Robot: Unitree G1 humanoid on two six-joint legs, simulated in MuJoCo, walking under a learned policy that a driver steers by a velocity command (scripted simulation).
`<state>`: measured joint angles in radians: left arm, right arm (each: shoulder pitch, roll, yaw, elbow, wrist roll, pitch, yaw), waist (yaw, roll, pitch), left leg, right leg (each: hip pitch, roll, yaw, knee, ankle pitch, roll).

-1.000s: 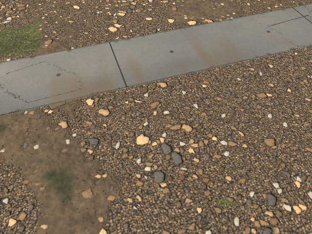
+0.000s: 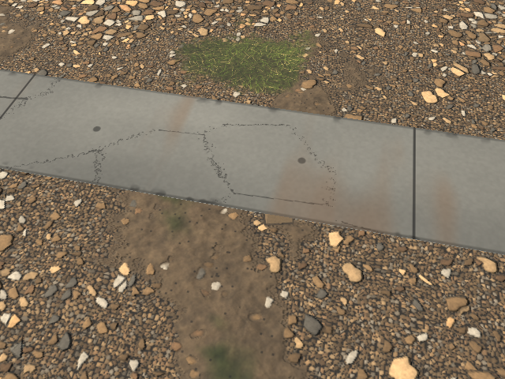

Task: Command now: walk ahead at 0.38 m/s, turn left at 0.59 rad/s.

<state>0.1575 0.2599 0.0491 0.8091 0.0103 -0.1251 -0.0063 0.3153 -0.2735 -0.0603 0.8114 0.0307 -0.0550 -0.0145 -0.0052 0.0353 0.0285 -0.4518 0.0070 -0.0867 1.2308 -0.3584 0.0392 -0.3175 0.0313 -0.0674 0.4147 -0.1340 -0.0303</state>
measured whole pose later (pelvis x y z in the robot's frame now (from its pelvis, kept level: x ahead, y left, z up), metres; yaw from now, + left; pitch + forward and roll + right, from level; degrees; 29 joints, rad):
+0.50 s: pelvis +0.16 +0.05 +0.00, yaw +7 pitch +2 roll -1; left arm 0.15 0.28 0.03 0.88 0.00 0.00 0.02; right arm 0.13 -0.22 -0.03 0.69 -0.02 -0.02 0.01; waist 0.01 -0.03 0.03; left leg -0.41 -0.04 0.01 0.49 -0.11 0.05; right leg -0.44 -0.06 0.02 0.93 -0.48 0.06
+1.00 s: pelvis +0.22 +0.04 -0.01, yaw +7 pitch +0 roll +0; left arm 0.31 0.23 0.04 0.99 -0.02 -0.05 0.03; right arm 0.26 -0.23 -0.07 0.90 0.02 -0.05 -0.01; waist 0.02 -0.02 -0.01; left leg -0.34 -0.02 0.03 0.66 -0.37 0.08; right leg -0.17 -0.03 0.00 0.55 -0.39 0.00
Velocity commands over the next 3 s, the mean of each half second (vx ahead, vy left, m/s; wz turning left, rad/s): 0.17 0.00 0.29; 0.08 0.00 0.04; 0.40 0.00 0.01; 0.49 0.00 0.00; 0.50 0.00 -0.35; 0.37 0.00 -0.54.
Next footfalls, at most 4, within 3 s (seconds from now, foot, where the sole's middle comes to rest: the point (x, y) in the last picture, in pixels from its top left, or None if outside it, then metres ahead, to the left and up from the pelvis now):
0.30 left None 0.27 0.15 -0.77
0.64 right None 0.22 -0.09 -0.77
1.54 right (280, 306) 0.66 -0.04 -0.77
2.10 left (190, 222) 0.95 0.23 -0.77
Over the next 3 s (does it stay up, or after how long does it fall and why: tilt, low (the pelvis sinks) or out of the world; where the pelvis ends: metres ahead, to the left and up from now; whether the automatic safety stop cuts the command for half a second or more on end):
stays up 1.26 0.03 0.01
